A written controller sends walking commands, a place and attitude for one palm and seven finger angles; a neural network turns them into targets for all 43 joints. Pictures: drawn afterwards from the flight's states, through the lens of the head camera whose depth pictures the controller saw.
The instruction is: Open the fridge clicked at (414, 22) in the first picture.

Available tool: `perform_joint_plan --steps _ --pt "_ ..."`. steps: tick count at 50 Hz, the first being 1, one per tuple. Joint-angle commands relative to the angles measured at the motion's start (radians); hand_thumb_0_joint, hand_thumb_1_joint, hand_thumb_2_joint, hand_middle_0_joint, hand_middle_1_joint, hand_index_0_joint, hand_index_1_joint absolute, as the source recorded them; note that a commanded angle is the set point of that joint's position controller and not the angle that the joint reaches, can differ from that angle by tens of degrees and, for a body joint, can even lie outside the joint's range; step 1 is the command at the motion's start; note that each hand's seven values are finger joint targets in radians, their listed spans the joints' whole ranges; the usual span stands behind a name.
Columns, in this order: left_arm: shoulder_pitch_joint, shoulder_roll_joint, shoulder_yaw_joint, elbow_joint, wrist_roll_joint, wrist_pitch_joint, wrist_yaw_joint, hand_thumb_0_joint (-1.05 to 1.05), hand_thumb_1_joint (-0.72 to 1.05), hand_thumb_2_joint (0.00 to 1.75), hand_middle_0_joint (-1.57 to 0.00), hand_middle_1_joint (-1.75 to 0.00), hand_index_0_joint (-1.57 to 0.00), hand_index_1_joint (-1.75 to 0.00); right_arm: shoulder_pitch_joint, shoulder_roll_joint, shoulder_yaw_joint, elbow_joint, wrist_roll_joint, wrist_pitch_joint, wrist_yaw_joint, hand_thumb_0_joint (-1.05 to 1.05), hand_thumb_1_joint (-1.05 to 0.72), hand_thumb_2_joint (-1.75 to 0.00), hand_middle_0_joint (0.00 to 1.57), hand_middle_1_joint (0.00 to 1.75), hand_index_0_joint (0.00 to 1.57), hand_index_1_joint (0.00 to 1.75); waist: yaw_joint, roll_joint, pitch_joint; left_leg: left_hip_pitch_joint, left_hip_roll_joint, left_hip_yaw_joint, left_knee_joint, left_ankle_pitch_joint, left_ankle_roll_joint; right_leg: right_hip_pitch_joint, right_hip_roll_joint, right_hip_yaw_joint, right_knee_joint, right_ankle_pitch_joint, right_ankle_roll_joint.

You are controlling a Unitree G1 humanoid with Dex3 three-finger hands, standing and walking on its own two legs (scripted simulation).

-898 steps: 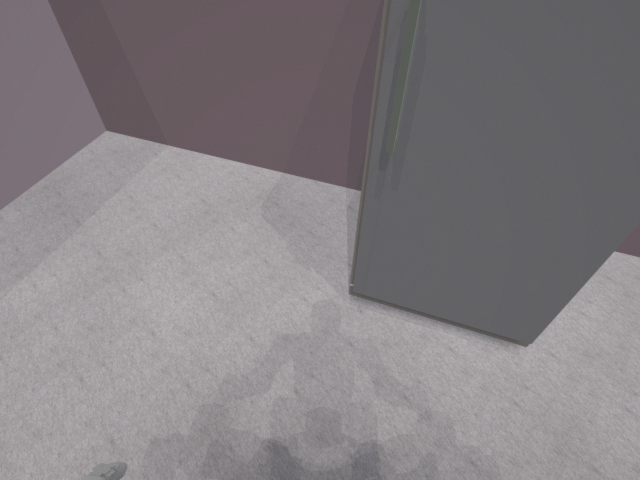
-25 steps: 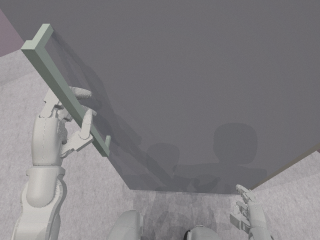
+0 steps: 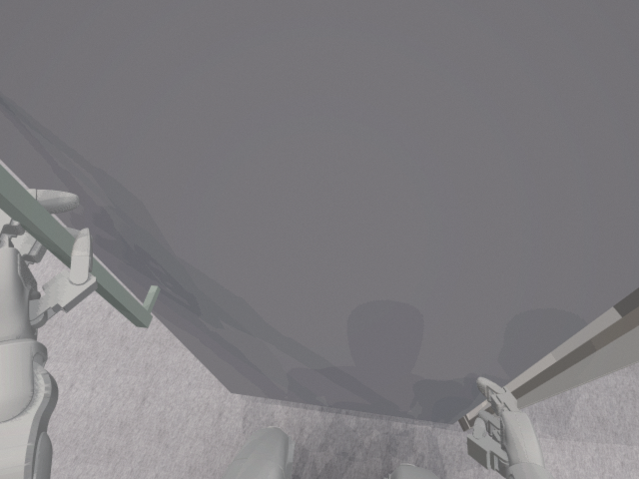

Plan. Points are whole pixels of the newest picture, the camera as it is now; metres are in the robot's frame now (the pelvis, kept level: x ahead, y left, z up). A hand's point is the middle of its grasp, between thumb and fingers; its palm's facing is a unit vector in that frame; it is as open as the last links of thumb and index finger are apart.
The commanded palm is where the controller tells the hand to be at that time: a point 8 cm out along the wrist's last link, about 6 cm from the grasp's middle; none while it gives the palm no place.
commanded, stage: stop walking and hold the door back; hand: left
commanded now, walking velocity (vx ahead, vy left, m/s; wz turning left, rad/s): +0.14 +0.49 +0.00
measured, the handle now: (82, 240) +0.32 +0.27 +0.15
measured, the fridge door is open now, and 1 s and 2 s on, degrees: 64 63 63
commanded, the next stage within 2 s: loosen the grip on the handle in 1.14 s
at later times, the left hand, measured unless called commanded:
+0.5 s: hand (65, 279) +0.26 +0.24 +0.17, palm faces +0.41 -0.87 -0.27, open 5.4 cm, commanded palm +0.24 +0.29 +0.16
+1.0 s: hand (87, 254) +0.29 +0.24 +0.17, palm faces +0.35 -0.92 -0.19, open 5.3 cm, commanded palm +0.24 +0.29 +0.16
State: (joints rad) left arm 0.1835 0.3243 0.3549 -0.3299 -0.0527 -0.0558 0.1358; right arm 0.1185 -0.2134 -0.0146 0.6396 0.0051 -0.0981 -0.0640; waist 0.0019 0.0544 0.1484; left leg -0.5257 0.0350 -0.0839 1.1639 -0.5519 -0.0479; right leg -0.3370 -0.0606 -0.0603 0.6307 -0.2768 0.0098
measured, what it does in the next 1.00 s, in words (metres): walks backwards: left foot, then right foot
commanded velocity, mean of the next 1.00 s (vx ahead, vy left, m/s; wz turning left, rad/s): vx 0.13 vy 0.06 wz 0.00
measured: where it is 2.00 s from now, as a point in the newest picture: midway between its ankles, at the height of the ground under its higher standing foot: outside the picture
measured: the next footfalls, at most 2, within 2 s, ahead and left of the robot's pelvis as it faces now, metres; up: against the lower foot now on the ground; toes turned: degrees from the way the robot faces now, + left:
left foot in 0.28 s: -0.07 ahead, +0.08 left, +0.00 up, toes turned +11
right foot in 0.54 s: -0.05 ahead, -0.12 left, +0.00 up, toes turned +3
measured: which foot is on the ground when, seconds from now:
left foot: up 0.00-0.26, down 0.28-0.54, up 0.56-0.78, down 0.80-1.00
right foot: down 0.00-0.30, up 0.32-0.52, down 0.54-1.00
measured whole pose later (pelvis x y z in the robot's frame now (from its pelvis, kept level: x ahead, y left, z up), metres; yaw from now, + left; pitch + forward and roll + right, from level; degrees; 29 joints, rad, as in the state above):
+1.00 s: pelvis -0.11 -0.01 +0.00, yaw +5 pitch -1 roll +0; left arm -0.56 0.38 0.25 0.58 -0.03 -0.16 0.07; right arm 0.31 -0.26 0.00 0.71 0.03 -0.06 -0.10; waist -0.06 0.00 0.07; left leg -0.30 0.07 0.13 0.58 -0.25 0.00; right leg -0.26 -0.01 -0.04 0.55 -0.25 0.00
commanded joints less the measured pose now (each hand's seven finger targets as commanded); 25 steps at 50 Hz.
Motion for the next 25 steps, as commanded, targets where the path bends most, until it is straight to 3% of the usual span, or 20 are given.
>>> perform_joint_plan --steps 1,2,3,5,8,10,11,12,13,14,15,16,17,18,19,20,21,23,24,25 --pt "-0.229 0.233 0.104 -0.105 0.015 -0.120 0.031 0.00 0.90 0.90 -0.45 -1.40 -0.45 -1.40 -0.057 -0.066 -0.007 -0.141 -0.001 -0.035 -0.026 0.00 -0.90 -0.90 0.20 0.30 0.20 0.30 -0.002 -0.204 -0.353 -0.002 -0.022 0.076 0.064 0.006 -0.012 0.280 -0.291 0.147 -0.193 0.685 -0.159" --pt "-0.323 0.244 0.096 -0.056 0.012 -0.123 0.038 0.00 0.90 0.90 -0.45 -1.40 -0.45 -1.40 -0.060 -0.082 -0.009 -0.130 -0.002 -0.035 -0.040 0.00 -0.90 -0.90 0.20 0.30 0.20 0.30 -0.004 -0.195 -0.352 0.042 -0.027 0.084 -0.023 0.015 -0.005 0.276 -0.303 0.154 -0.196 0.713 -0.148" --pt "-0.393 0.258 0.094 -0.022 0.016 -0.129 0.045 0.00 0.90 0.90 -0.45 -1.40 -0.45 -1.40 -0.053 -0.090 -0.009 -0.133 -0.002 -0.036 -0.049 0.00 -0.90 -0.90 0.20 0.30 0.20 0.30 0.002 -0.223 -0.368 0.083 -0.030 0.085 -0.099 0.031 0.006 0.269 -0.316 0.161 -0.210 0.686 -0.136" --pt "-0.510 0.263 0.065 0.052 0.021 -0.136 0.044 0.00 0.90 0.90 -0.45 -1.40 -0.45 -1.40 -0.046 -0.105 -0.006 -0.129 -0.003 -0.033 -0.053 0.00 -0.90 -0.90 0.20 0.30 0.20 0.30 0.012 -0.250 -0.366 0.140 -0.043 0.099 -0.206 0.052 0.021 0.227 -0.332 0.203 -0.262 0.547 -0.131" --pt "-0.660 0.246 0.001 0.127 0.025 -0.147 0.037 0.00 0.90 0.90 -0.45 -1.40 -0.45 -1.40 -0.046 -0.119 -0.006 -0.129 0.004 -0.022 -0.045 0.00 -0.90 -0.90 0.20 0.30 0.20 0.30 0.027 -0.208 -0.365 0.181 -0.042 0.097 -0.367 0.029 0.042 0.229 -0.357 0.247 -0.294 0.386 -0.142" --pt "-0.757 0.254 -0.013 0.205 0.028 -0.152 0.032 0.00 0.90 0.90 -0.45 -1.40 -0.45 -1.40 -0.026 -0.130 -0.005 -0.117 0.008 -0.008 -0.032 0.00 -0.90 -0.90 0.20 0.30 0.20 0.30 0.018 -0.187 -0.376 0.227 -0.047 0.111 -0.504 0.070 0.055 0.221 -0.341 0.239 -0.306 0.283 -0.129" --pt "-0.807 0.240 -0.036 0.237 0.026 -0.154 0.025 0.00 0.90 0.90 -0.45 -1.40 -0.45 -1.40 -0.017 -0.132 -0.004 -0.114 0.010 -0.002 -0.025 0.00 -0.90 -0.90 0.20 0.30 0.20 0.30 0.006 -0.161 -0.378 0.287 -0.053 0.126 -0.609 0.121 0.062 0.187 -0.317 0.218 -0.299 0.209 -0.106" --pt "-0.892 0.238 -0.064 0.238 0.016 -0.159 0.017 0.00 0.90 0.90 -0.45 -1.40 -0.45 -1.40 -0.013 -0.141 -0.008 -0.111 0.014 0.006 -0.022 0.00 -0.90 -0.90 0.20 0.30 0.20 0.30 -0.014 -0.087 -0.384 0.368 -0.056 0.146 -0.756 0.206 0.068 0.158 -0.276 0.175 -0.251 0.141 -0.072" --pt "-0.939 0.242 -0.077 0.255 0.015 -0.169 0.012 0.00 0.90 0.90 -0.45 -1.40 -0.45 -1.40 -0.010 -0.156 -0.010 -0.120 0.012 0.009 -0.021 0.00 -0.90 -0.90 0.20 0.30 0.20 0.30 -0.009 0.011 -0.395 0.409 0.000 0.094 -0.860 0.212 0.100 0.127 -0.187 0.110 -0.171 0.067 -0.032" --pt "-0.986 0.198 -0.115 0.270 0.010 -0.175 0.004 0.00 0.90 0.90 -0.45 -1.40 -0.45 -1.40 -0.022 -0.173 -0.013 -0.141 0.014 0.010 -0.019 0.00 -0.90 -0.90 0.20 0.30 0.20 0.30 -0.001 0.178 -0.352 0.415 0.139 -0.057 -0.905 0.189 0.163 0.020 -0.066 0.022 -0.048 -0.024 0.014" --pt "-1.064 0.182 -0.141 0.312 0.010 -0.169 0.000 0.00 0.90 0.90 -0.45 -1.40 -0.45 -1.40 -0.027 -0.185 -0.017 -0.142 0.027 0.009 -0.016 0.00 -0.90 -0.90 0.20 0.30 0.20 0.30 0.018 0.299 -0.326 0.371 0.247 -0.150 -0.888 0.260 0.218 -0.021 0.019 -0.069 0.091 -0.104 0.036" --pt "-1.115 0.123 -0.217 0.359 0.022 -0.164 -0.007 0.00 0.90 0.90 -0.45 -1.40 -0.45 -1.40 -0.023 -0.136 0.001 -0.132 0.028 0.004 -0.019 0.00 -0.90 -0.90 0.20 0.30 0.20 0.30 -0.022 0.328 -0.307 0.331 0.286 -0.231 -0.949 0.155 0.248 -0.096 0.032 -0.024 0.279 -0.186 0.021" --pt "-1.205 0.202 -0.165 0.395 0.027 -0.161 0.002 0.00 0.90 0.90 -0.45 -1.40 -0.45 -1.40 -0.003 -0.144 -0.008 -0.119 0.032 -0.007 -0.027 0.00 -0.90 -0.90 0.20 0.30 0.20 0.30 -0.027 0.286 -0.293 0.385 0.307 -0.294 -0.933 0.180 0.276 -0.186 0.033 0.012 0.361 -0.205 0.013" --pt "-1.226 0.231 -0.154 0.482 0.040 -0.147 0.003 0.00 0.90 0.90 -0.45 -1.40 -0.45 -1.40 0.013 -0.153 -0.010 -0.093 0.035 -0.009 -0.031 0.00 -0.90 -0.90 0.20 0.30 0.20 0.30 -0.019 0.158 -0.278 0.425 0.296 -0.269 -0.879 0.272 0.283 -0.229 0.020 0.045 0.356 -0.177 0.012" --pt "-1.179 0.231 -0.135 0.558 0.036 -0.131 -0.003 0.00 0.90 0.90 -0.45 -1.40 -0.45 -1.40 0.027 -0.160 -0.017 -0.085 0.038 -0.006 -0.035 0.00 -0.90 -0.90 0.20 0.30 0.20 0.30 -0.006 0.085 -0.293 0.459 0.263 -0.194 -0.831 0.353 0.269 -0.215 0.023 0.040 0.303 -0.160 0.015" --pt "-1.192 0.189 -0.175 0.600 0.029 -0.119 -0.015 0.00 0.90 0.90 -0.45 -1.40 -0.45 -1.40 0.033 -0.159 -0.014 -0.083 0.040 -0.004 -0.038 0.00 -0.90 -0.90 0.20 0.30 0.20 0.30 0.001 0.058 -0.310 0.460 0.234 -0.135 -0.804 0.397 0.246 -0.161 0.030 0.014 0.225 -0.150 0.015" --pt "-1.197 0.183 -0.179 0.648 0.025 -0.110 -0.023 0.00 0.90 0.90 -0.45 -1.40 -0.45 -1.40 0.038 -0.162 -0.011 -0.076 0.040 -0.003 -0.042 0.00 -0.90 -0.90 0.20 0.30 0.20 0.30 0.004 0.073 -0.319 0.438 0.213 -0.089 -0.797 0.382 0.226 -0.093 0.044 -0.011 0.155 -0.132 0.015" --pt "-1.240 0.205 -0.175 0.762 0.021 -0.098 -0.034 0.00 0.90 0.90 -0.45 -1.40 -0.45 -1.40 0.045 -0.170 -0.001 -0.060 0.038 -0.002 -0.049 0.00 -0.90 -0.90 0.20 0.30 0.20 0.30 0.007 0.094 -0.327 0.367 0.191 -0.059 -0.776 0.289 0.197 0.039 0.063 -0.043 0.011 -0.097 0.014" --pt "-1.276 0.223 -0.169 0.807 0.023 -0.100 -0.038 0.00 0.90 0.90 -0.45 -1.40 -0.45 -1.40 0.047 -0.174 0.003 -0.053 0.035 0.001 -0.052 0.00 -0.90 -0.90 0.20 0.30 0.20 0.30 0.010 0.079 -0.331 0.311 0.179 -0.045 -0.744 0.234 0.178 0.128 0.064 -0.039 -0.087 -0.066 0.008" --pt "-1.282 0.247 -0.155 0.854 0.025 -0.101 -0.041 0.00 0.90 0.90 -0.45 -1.40 -0.45 -1.40 0.047 -0.179 0.003 -0.048 0.030 0.004 -0.056 0.00 -0.90 -0.90 0.20 0.30 0.20 0.30 0.009 0.034 -0.334 0.232 0.143 -0.006 -0.692 0.170 0.148 0.221 0.041 0.012 -0.162 -0.077 -0.005"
